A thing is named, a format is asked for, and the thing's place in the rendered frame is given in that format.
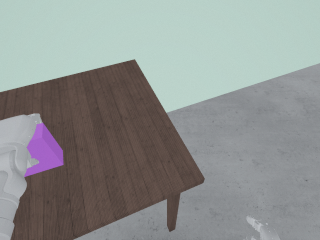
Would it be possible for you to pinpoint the robot left forearm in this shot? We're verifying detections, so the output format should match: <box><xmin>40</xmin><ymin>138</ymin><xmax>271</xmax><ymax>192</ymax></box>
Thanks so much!
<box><xmin>0</xmin><ymin>142</ymin><xmax>28</xmax><ymax>240</ymax></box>

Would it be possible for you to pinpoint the robot left hand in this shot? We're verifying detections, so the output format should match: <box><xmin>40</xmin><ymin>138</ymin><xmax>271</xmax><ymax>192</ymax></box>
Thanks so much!
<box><xmin>0</xmin><ymin>113</ymin><xmax>43</xmax><ymax>169</ymax></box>

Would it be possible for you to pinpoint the sponge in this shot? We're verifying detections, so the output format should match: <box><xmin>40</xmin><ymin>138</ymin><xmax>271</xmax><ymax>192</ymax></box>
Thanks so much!
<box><xmin>24</xmin><ymin>123</ymin><xmax>64</xmax><ymax>177</ymax></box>

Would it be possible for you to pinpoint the table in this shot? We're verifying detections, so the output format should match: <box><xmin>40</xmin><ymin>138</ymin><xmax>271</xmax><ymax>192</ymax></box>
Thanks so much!
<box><xmin>0</xmin><ymin>59</ymin><xmax>205</xmax><ymax>240</ymax></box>

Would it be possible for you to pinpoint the robot right hand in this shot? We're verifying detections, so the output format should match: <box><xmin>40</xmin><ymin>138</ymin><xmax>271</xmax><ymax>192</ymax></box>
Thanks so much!
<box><xmin>243</xmin><ymin>215</ymin><xmax>280</xmax><ymax>240</ymax></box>

